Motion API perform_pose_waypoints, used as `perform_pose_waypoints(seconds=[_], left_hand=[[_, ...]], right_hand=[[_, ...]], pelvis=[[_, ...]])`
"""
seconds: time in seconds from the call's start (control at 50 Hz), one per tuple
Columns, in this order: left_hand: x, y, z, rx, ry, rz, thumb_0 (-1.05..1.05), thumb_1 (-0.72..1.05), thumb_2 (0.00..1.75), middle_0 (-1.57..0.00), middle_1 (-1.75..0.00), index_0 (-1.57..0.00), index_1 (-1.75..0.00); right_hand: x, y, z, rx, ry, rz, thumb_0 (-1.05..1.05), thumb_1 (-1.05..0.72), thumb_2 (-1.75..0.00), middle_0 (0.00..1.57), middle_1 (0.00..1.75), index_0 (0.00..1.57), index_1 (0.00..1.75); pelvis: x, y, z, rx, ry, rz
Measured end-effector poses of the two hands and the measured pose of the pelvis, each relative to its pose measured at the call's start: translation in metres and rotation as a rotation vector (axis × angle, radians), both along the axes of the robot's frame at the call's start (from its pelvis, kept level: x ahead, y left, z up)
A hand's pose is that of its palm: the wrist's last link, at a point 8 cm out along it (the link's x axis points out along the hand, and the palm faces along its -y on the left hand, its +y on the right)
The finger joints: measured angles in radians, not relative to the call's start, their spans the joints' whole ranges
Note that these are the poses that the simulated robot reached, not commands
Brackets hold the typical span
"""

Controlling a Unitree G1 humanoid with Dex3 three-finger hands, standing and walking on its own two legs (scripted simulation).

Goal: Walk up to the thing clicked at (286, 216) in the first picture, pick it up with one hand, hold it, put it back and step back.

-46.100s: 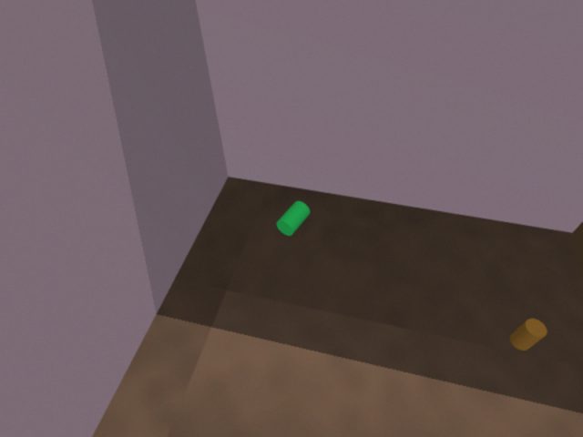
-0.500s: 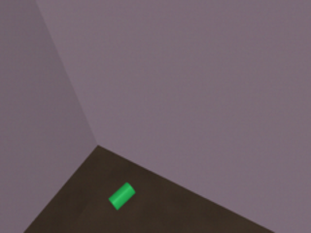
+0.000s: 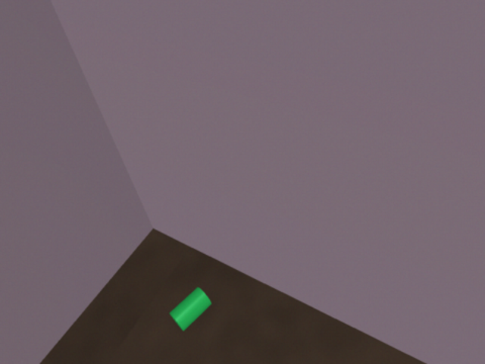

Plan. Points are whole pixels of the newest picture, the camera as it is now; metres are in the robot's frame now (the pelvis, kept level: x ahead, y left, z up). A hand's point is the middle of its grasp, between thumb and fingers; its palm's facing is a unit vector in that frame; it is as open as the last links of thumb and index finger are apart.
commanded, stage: stand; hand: left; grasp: from above
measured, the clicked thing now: (190, 308) +0.45 +0.24 -0.74
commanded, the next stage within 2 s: step back in 0.48 s
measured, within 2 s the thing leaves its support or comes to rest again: neither
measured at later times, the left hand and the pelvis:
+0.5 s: hand out of the picture +0.06 +0.25 -0.16, palm faces +0.01 -0.94 -0.34, open 7.4 cm; pelvis +0.00 +0.00 +0.00, yaw +0 degrees
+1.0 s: hand out of the picture +0.06 +0.30 -0.18, palm faces -0.03 -0.93 -0.36, open 7.4 cm; pelvis -0.08 +0.04 -0.02, yaw +0 degrees
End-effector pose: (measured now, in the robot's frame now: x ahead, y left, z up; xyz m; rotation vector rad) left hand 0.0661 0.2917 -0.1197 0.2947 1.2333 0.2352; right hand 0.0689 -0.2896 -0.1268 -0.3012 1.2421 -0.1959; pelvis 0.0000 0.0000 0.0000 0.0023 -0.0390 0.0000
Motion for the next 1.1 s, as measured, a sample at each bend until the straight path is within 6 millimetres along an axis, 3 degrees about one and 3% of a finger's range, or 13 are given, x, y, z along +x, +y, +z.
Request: perform_pose_waypoints(seconds=[0.5,0.68,0.78,0.86,0.94,1.1], left_hand=[[-0.009,-0.002,-0.001,-0.002,0.015,0.000,0.01,0.91,0.89,-0.20,-0.30,-0.21,-0.30],[-0.006,0.027,-0.006,0.036,-0.014,-0.018,0.01,0.90,0.89,-0.21,-0.30,-0.21,-0.30],[0.013,0.052,-0.020,0.032,-0.082,-0.041,0.01,0.90,0.89,-0.21,-0.30,-0.21,-0.30],[0.019,0.058,-0.022,0.029,-0.119,-0.044,0.01,0.91,0.89,-0.20,-0.30,-0.20,-0.30],[0.005,0.054,-0.020,0.014,-0.102,-0.060,0.01,0.91,0.89,-0.20,-0.30,-0.20,-0.30],[-0.050,0.047,-0.022,0.036,-0.031,-0.096,0.01,0.91,0.89,-0.20,-0.30,-0.21,-0.30]], right_hand=[[-0.012,-0.007,0.000,0.001,0.029,-0.004,0.00,-0.91,-0.90,0.20,0.30,0.21,0.30],[-0.014,-0.010,0.000,-0.042,-0.007,-0.008,0.00,-0.91,-0.90,0.20,0.30,0.21,0.30],[-0.036,-0.001,-0.001,-0.095,0.013,-0.006,0.00,-0.91,-0.90,0.20,0.30,0.21,0.30],[-0.059,0.014,0.004,-0.101,0.053,0.013,0.00,-0.91,-0.90,0.20,0.30,0.21,0.30],[-0.071,0.023,0.008,-0.096,0.048,0.014,0.00,-0.90,-0.90,0.20,0.30,0.21,0.30],[-0.080,0.022,-0.002,-0.062,-0.075,0.004,0.00,-0.90,-0.90,0.21,0.30,0.21,0.30]], pelvis=[[-0.003,-0.004,0.000,-0.003,0.006,0.004],[-0.032,0.012,-0.012,-0.004,0.000,0.005],[-0.043,0.033,-0.026,-0.014,0.014,0.023],[-0.060,0.039,-0.022,-0.020,0.005,0.028],[-0.073,0.041,-0.017,-0.029,0.024,0.015],[-0.103,0.035,-0.024,-0.010,0.015,-0.044]])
